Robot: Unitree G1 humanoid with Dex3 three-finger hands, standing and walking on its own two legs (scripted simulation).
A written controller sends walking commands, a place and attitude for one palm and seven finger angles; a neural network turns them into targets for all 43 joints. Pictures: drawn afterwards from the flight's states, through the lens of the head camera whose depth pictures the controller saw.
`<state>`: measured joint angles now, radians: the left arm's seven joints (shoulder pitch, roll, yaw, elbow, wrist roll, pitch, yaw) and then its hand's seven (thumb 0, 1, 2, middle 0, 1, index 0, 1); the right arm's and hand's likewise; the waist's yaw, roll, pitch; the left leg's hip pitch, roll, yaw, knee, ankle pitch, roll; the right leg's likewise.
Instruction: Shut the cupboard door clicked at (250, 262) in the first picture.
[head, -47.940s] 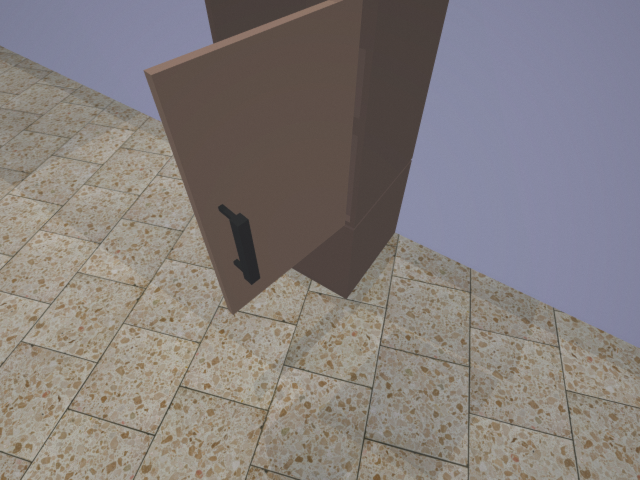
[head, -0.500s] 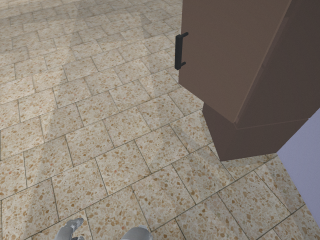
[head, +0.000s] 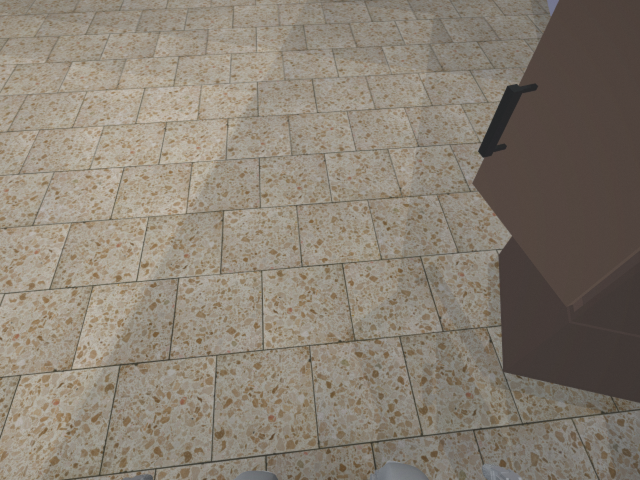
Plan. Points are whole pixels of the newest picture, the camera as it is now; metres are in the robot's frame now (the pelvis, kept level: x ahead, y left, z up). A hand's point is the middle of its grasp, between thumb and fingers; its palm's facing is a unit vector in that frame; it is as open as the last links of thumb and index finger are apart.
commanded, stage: walk to a spot facing it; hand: left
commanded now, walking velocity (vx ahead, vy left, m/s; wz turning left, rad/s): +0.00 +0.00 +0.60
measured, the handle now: (507, 121) +0.84 -0.37 -0.09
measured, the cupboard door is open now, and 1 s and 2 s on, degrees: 32 32 32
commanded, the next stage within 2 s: turn to face it in 1.54 s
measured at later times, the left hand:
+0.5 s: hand out of the picture -0.01 +0.21 -0.18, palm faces +0.34 -0.92 -0.22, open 7.4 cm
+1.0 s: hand (173, 468) +0.14 +0.21 -0.14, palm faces +0.59 -0.78 -0.22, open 7.3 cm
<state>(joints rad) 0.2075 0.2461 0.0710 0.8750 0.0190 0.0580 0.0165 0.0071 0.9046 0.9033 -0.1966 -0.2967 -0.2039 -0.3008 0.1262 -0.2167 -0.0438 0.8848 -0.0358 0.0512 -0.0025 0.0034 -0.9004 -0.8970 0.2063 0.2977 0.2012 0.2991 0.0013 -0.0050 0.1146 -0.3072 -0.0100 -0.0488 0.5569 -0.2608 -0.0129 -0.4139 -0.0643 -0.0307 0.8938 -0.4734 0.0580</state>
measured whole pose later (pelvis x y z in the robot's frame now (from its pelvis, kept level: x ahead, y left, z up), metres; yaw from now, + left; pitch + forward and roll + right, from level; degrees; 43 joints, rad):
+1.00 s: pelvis +0.18 +0.02 +0.01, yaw +37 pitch +0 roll +1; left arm 0.24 0.16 0.05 0.91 0.03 -0.06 0.01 0.00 0.91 0.90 -0.20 -0.30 -0.21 -0.30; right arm 0.24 -0.23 -0.08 0.99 -0.03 0.03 0.03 0.01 -0.91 -0.90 0.20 0.30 0.20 0.30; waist -0.04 0.02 0.05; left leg -0.54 0.06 0.03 1.17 -0.29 0.00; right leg -0.21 -0.09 -0.23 0.45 -0.25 -0.02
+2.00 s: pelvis +0.44 +0.27 +0.01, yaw +44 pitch +1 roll +1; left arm 0.20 0.17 0.07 0.97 0.02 0.00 0.02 -0.01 0.93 0.90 -0.20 -0.30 -0.21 -0.30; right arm 0.21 -0.16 -0.04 1.02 -0.02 0.03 -0.03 0.01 -0.91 -0.90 0.20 0.30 0.20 0.30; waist -0.02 0.01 0.08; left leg -0.49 0.06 0.02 1.03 -0.40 -0.05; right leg -0.30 0.05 -0.01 0.45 -0.17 -0.07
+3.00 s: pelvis +0.48 +0.35 +0.00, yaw +8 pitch +2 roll -1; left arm 0.15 0.25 0.07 0.88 0.02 0.08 -0.02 0.00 0.90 0.90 -0.20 -0.30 -0.21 -0.30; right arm 0.19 -0.21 -0.01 0.87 -0.03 0.01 -0.02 0.00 -0.90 -0.90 0.21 0.30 0.20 0.30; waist -0.01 -0.04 0.08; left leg -0.35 0.07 0.10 0.62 -0.30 0.00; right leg -0.42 0.04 0.06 0.95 -0.53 0.02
